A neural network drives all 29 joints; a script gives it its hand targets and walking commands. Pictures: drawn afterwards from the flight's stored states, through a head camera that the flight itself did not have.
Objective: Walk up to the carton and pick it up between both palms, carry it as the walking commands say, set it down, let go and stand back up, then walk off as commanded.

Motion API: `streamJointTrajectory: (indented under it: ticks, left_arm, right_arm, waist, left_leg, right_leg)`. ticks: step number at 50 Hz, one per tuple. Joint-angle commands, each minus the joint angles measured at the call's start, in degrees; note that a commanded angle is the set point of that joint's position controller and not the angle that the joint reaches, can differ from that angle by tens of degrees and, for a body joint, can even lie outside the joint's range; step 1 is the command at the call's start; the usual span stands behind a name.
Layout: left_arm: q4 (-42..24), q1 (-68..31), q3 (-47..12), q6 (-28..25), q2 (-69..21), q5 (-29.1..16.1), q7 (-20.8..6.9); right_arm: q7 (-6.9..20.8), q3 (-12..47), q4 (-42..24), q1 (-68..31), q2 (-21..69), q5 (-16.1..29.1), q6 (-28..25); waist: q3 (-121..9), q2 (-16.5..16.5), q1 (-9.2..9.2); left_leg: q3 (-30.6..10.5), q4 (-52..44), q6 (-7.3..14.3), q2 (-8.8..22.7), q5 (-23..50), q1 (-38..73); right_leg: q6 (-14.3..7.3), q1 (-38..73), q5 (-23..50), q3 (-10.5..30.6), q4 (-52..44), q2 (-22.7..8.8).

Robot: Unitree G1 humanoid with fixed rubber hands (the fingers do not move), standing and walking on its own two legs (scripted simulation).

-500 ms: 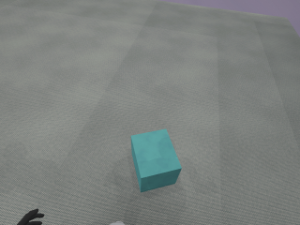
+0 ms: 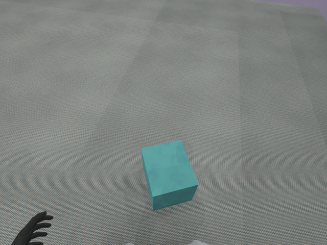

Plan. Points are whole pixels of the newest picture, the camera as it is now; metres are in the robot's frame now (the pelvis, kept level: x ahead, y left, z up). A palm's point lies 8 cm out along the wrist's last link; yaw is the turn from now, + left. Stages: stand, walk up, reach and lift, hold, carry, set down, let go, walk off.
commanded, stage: walk up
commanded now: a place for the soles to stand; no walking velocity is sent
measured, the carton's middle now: (167, 174) +0.58 -0.01 -0.61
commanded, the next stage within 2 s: none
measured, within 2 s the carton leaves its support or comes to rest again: neither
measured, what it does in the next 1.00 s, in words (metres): steps on the spot: left foot, then left foot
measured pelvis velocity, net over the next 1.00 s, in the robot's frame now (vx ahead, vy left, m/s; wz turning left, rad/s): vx -0.01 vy -0.02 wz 0.06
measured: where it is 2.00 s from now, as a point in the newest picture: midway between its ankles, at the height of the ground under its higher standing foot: outside the picture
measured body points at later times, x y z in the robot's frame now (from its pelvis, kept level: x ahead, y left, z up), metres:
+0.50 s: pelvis +0.01 -0.04 +0.00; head +0.04 -0.04 +0.44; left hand +0.16 +0.30 -0.07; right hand +0.10 -0.38 -0.08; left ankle +0.03 +0.14 -0.68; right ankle +0.04 -0.10 -0.69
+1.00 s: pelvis -0.01 -0.02 +0.00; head +0.01 +0.00 +0.45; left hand +0.09 +0.32 -0.08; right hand +0.10 -0.36 -0.06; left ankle +0.05 +0.12 -0.69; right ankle +0.03 -0.11 -0.68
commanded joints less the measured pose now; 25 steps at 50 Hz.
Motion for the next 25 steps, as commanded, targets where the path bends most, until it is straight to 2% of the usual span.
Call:
streamJointTrajectory:
  ticks: [1, 2, 3, 4, 5, 6, 7, 8, 9, 10, 11, 12, 13, 14, 15, 16, 17, 18, 19, 20, 21, 22, 23, 24, 25]
  left_arm:
    - [-1.6, 6.8, 5.1, -1.5, 16.3, 1.7, 0.7]
    - [-1.3, 6.4, 5.0, -1.6, 15.3, 1.3, 0.5]
    - [-1.4, 5.5, 4.1, -1.6, 13.8, 1.4, 0.5]
    - [-1.5, 2.7, 4.4, -1.4, 12.5, 2.1, 0.4]
    - [-2.3, 1.8, 4.8, -1.3, 13.7, 2.2, 0.6]
    - [-3.4, -0.1, 4.5, -0.9, 13.9, 2.4, 0.2]
    - [-3.3, 0.2, 3.9, -0.7, 12.7, 2.3, -0.1]
    - [-4.1, -0.3, 3.4, -0.4, 13.7, 2.0, -0.2]
    - [-4.5, -0.8, 2.9, 0.1, 12.2, 2.1, -0.3]
    - [-5.8, -2.5, 2.5, 0.5, 11.6, 1.9, -0.3]
    - [-5.1, -1.7, 2.4, 0.9, 10.2, 1.5, -0.5]
    - [-6.2, -2.3, 2.2, 0.8, 8.6, 2.0, -0.8]
    - [-8.1, -3.1, 2.0, 1.3, 7.6, 1.4, -1.0]
    - [-8.6, -4.9, 2.4, 1.7, 8.4, 1.4, -0.9]
    - [-7.5, -5.6, 3.2, 2.5, 9.3, 1.6, -0.4]
    - [-7.0, -3.1, 3.0, 2.5, 8.5, 0.8, -0.5]
    - [-7.6, -1.3, 2.9, 1.1, 8.5, 1.0, -0.2]
    - [-5.4, 1.3, 3.3, 0.3, 9.6, 1.3, -0.4]
    - [-3.2, 5.4, 3.9, -0.5, 10.0, 1.3, -0.4]
    - [-2.0, 7.0, 4.6, -1.1, 13.1, 1.7, -0.4]
    - [-1.9, 7.4, 5.6, -1.5, 15.6, 2.5, -0.1]
    - [-2.2, 7.3, 5.3, -1.3, 15.5, 1.9, 0.3]
    - [-3.3, 4.5, 5.7, -1.2, 16.1, 1.5, 0.4]
    - [-2.1, 5.5, 5.2, -1.0, 14.6, 1.3, 0.6]
    - [-2.2, 5.0, 4.9, -0.8, 12.4, 1.8, 0.5]
  right_arm:
    - [-1.4, -4.4, -0.9, -2.0, -11.5, 0.6, 0.9]
    - [-1.4, -4.6, 0.9, -1.5, -12.6, 0.6, 0.8]
    - [-1.1, -5.2, 1.0, -1.0, -12.5, 0.6, 0.8]
    - [-0.5, -5.2, 1.4, 1.9, -11.7, 0.7, 0.8]
    - [0.0, -5.5, 2.1, 4.8, -11.7, 0.9, 0.7]
    - [0.2, -5.2, 2.3, 5.2, -11.3, 0.9, 0.4]
    - [0.2, -5.8, 2.5, 4.5, -12.0, 0.5, 0.4]
    - [0.1, -6.2, 2.8, 5.9, -11.3, 0.1, 0.4]
    - [-0.2, -6.2, 4.2, 8.9, -10.8, 0.3, 0.1]
    - [-0.8, -6.0, 5.3, 11.9, -11.0, 0.5, 0.0]
    - [-1.2, -6.5, 6.6, 11.5, -12.0, -0.1, -0.2]
    - [-1.7, -7.2, 5.5, 14.0, -12.5, -0.4, -0.7]
    - [-1.8, -7.7, 5.1, 12.9, -19.0, -0.7, -1.2]
    - [-2.2, -8.1, 3.5, 11.0, -22.0, -1.2, -1.1]
    - [-2.2, -7.6, 1.9, 7.6, -20.1, -0.5, -1.4]
    - [-2.4, -7.1, 1.9, 4.3, -20.0, -1.1, -1.5]
    - [-2.7, -7.2, 0.8, 4.2, -20.4, -0.7, -0.8]
    - [-2.4, -6.6, -0.2, 1.3, -19.7, -0.4, -0.7]
    - [-1.8, -5.5, -1.0, -2.3, -16.9, 0.1, -0.2]
    - [-1.6, -4.8, -0.5, 0.4, -13.4, 0.3, 0.1]
    - [-1.4, -4.1, -0.9, -0.8, -9.5, 1.2, 0.4]
    - [-2.1, -4.2, -0.5, -2.5, -9.9, 1.1, 0.8]
    - [-2.3, -4.8, 0.4, 1.5, -11.2, 1.1, 1.3]
    - [-2.3, -5.0, 1.7, -0.5, -12.9, 0.7, 1.6]
    - [-1.8, -5.1, 2.6, 1.6, -11.9, 0.6, 2.0]
  waist:
    - [-9.2, -4.4, 4.83]
    - [-6.6, 0.5, 3.06]
    - [-3.6, -0.2, 1.77]
    - [-3.9, -1.0, 0.83]
    - [-4.3, -5.0, 0.77]
    - [-4.0, -8.9, 0.73]
    - [-1.2, -8.7, 1.31]
    - [-0.3, -8.5, 0.09]
    - [-3.7, -2.4, -1.12]
    - [-5.8, -3.4, -2.31]
    - [-4.4, -2.0, -2.39]
    - [-7.7, 0.3, -3.45]
    - [-7.0, 12.0, -4.22]
    - [-10.4, 11.6, -4.84]
    - [-7.1, 9.1, -3.58]
    - [-5.1, 9.7, -1.49]
    - [-4.9, 9.0, -0.72]
    - [-6.9, 10.2, 1.0]
    - [-5.7, 8.6, 3.91]
    - [-7.3, -1.4, 4.1]
    - [-6.4, -8.9, 4.96]
    - [-6.8, -3.4, 4.46]
    - [-7.1, -5.2, 2.69]
    - [-4.0, -2.9, 3.08]
    - [-2.5, -1.4, 2.0]
  left_leg:
    - [2.6, 16.6, 2.8, -0.2, -8.2, -21.5]
    - [2.5, 17.4, 2.7, 1.8, -7.9, -20.1]
    - [2.7, 17.3, 3.1, 1.1, -8.1, -15.4]
    - [4.7, 13.6, 2.9, 1.0, -8.2, -12.7]
    - [6.9, 11.2, 2.5, 1.1, -9.1, -11.9]
    - [9.2, 7.3, 1.9, 1.1, -6.6, -11.2]
    - [10.0, 6.1, 1.8, 0.5, -3.8, -9.0]
    - [11.3, 4.3, 2.2, -0.3, 0.5, -4.0]
    - [12.8, -1.4, 2.3, -0.4, 7.0, 0.9]
    - [13.1, -5.7, 2.6, -0.7, 11.1, 2.3]
    - [10.6, -8.5, 3.1, -1.2, 11.7, 4.8]
    - [1.7, -12.7, 5.0, 1.0, 11.9, 6.2]
    - [-18.4, -17.0, 9.9, 8.6, 14.2, 9.9]
    - [-39.0, -20.8, 19.1, 18.7, 14.0, 11.8]
    - [-41.1, -22.0, 20.5, 20.6, 12.6, 6.7]
    - [-37.6, -19.0, 20.2, 19.5, 22.5, 3.2]
    - [-34.5, -15.3, 20.2, 19.2, 27.3, 5.9]
    - [-29.1, -11.6, 17.2, 16.5, 28.6, -0.3]
    - [-19.9, -8.1, 13.0, 12.1, 27.2, -5.6]
    - [-12.1, 2.3, 8.5, 5.5, 23.7, -11.0]
    - [0.5, 12.0, 3.8, -1.9, 9.6, -17.7]
    - [2.4, 16.3, 3.3, -1.5, -7.1, -18.4]
    - [0.8, 18.8, 2.2, -0.4, -9.8, -22.1]
    - [-0.1, 18.9, 2.2, -0.6, -8.1, -20.3]
    - [0.5, 19.9, 2.5, 0.1, -4.6, -19.3]
  right_leg:
    - [-11.9, 21.5, 15.2, 28.1, -30.1, -22.0]
    - [-12.4, 20.0, 17.8, 26.1, -29.8, -21.8]
    - [-11.9, 14.1, 20.9, 20.5, -28.3, -19.0]
    - [-10.8, 11.4, 17.5, 17.0, -28.9, -16.9]
    - [-10.2, 12.3, 15.6, 15.8, -26.8, -16.3]
    - [-11.2, 12.2, 11.6, 13.3, -26.2, -15.5]
    - [-10.5, 7.6, 12.9, 13.3, -26.4, -14.1]
    - [-9.6, 4.4, 12.9, 10.4, -26.1, -13.8]
    - [-9.1, 4.0, 12.6, 9.3, -22.5, -12.1]
    - [-7.6, 6.0, 13.0, 6.5, -18.5, -10.2]
    - [-6.2, 4.8, 10.9, 5.6, -13.8, -7.6]
    - [-4.6, 3.9, 14.6, 5.1, -5.8, -6.0]
    - [-1.6, -6.4, 14.7, 4.3, 5.7, -0.3]
    - [0.4, -12.8, -1.6, 8.1, 7.9, 3.3]
    - [0.2, -11.7, -8.7, 12.4, 11.6, 0.3]
    - [0.7, -7.3, -6.3, 14.2, 11.4, -0.4]
    - [1.5, -9.5, -2.8, 13.0, 5.9, 0.0]
    - [0.4, -1.7, 3.3, 12.1, -1.6, -0.1]
    - [0.4, 5.4, 11.1, 9.9, -9.2, 0.4]
    - [-0.8, 13.1, 11.9, 16.6, -19.3, -3.6]
    - [-4.3, 17.5, 15.3, 26.6, -30.1, -13.9]
    - [-7.9, 17.3, 24.8, 30.0, -30.3, -19.6]
    - [-7.9, 20.9, 24.9, 27.4, -29.9, -18.7]
    - [-5.8, 17.6, 24.0, 24.1, -30.0, -16.6]
    - [-0.9, 16.1, 21.2, 19.2, -29.8, -13.8]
